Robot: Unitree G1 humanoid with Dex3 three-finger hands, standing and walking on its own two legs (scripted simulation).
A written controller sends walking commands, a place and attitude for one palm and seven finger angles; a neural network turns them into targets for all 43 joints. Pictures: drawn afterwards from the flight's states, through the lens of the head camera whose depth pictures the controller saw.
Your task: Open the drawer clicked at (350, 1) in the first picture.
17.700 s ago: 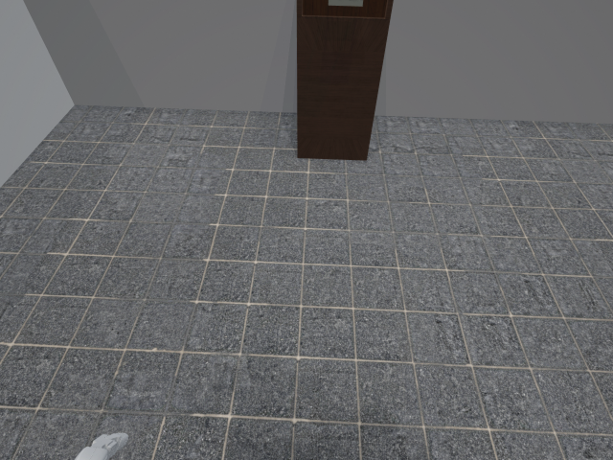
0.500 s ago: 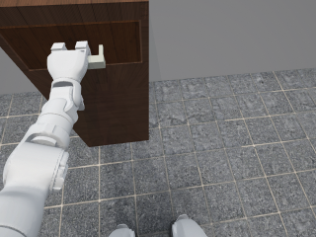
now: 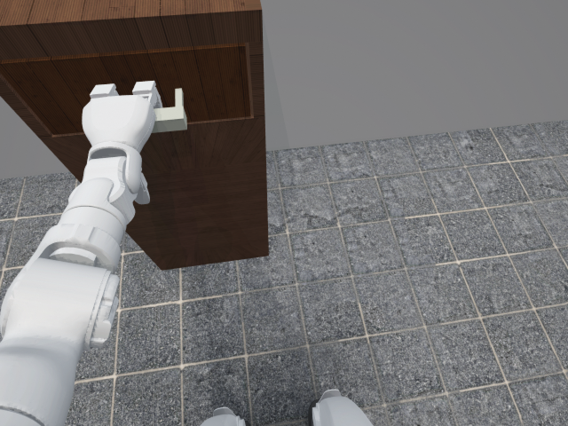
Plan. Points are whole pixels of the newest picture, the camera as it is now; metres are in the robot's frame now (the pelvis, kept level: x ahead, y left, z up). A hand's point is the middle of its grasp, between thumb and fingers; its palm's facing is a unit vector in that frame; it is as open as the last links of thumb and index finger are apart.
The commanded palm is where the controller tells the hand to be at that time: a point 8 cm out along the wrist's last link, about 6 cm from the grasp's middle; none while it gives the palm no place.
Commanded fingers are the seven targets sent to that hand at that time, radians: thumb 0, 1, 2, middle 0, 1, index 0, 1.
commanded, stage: close the thumb around the handle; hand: left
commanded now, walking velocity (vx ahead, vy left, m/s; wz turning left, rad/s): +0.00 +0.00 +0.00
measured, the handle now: (140, 110) +0.57 +0.17 +0.06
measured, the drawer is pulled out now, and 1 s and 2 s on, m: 0.00 0.00 0.02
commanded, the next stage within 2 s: pull the drawer open in 0.66 s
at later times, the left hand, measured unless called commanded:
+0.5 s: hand (135, 145) +0.52 +0.18 +0.03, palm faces -0.04 -0.02 -1.00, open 6.7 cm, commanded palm +0.51 +0.18 +0.08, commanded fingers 0.00 0.90 0.90 -0.40 -1.35 -0.40 -1.35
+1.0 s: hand (136, 146) +0.52 +0.18 +0.03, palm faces -0.05 -0.02 -1.00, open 5.5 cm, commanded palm +0.48 +0.18 +0.08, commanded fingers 0.00 0.90 0.90 -0.40 -1.35 -0.40 -1.35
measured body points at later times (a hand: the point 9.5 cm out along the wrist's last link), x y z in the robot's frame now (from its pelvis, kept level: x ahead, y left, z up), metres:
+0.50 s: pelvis +0.00 +0.00 +0.00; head +0.13 -0.01 +0.44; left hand +0.52 +0.17 +0.09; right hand -0.01 -0.27 -0.12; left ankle -0.03 +0.10 -0.70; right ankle +0.00 -0.13 -0.70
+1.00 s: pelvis +0.01 +0.00 +0.01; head +0.13 -0.01 +0.44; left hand +0.52 +0.17 +0.09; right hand -0.01 -0.27 -0.12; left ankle -0.03 +0.10 -0.70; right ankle +0.00 -0.13 -0.70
